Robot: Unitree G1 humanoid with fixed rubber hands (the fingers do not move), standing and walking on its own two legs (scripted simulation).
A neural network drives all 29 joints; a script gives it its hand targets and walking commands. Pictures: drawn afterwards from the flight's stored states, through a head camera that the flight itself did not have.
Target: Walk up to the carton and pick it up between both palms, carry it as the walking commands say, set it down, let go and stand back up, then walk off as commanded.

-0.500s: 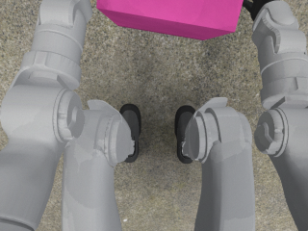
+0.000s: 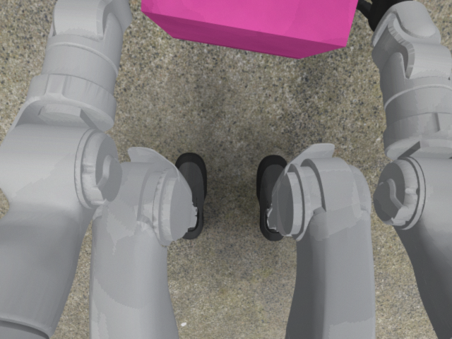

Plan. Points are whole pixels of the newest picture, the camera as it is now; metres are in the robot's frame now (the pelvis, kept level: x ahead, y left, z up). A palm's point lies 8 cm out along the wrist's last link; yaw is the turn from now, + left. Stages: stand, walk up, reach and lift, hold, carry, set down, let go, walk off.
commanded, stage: set down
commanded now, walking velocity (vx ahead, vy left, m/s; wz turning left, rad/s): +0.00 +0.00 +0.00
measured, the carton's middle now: out of the picture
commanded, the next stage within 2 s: none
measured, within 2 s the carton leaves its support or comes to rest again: neither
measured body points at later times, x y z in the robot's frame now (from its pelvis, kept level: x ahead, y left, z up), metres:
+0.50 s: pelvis +0.00 +0.00 +0.00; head +0.38 -0.01 +0.22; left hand +0.55 +0.16 -0.21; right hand +0.53 -0.21 -0.22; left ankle +0.12 +0.09 -0.34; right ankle +0.12 -0.11 -0.34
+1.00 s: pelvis +0.00 +0.00 +0.00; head +0.38 -0.01 +0.22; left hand +0.59 +0.17 -0.16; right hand +0.57 -0.23 -0.16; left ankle +0.12 +0.09 -0.34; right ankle +0.12 -0.11 -0.34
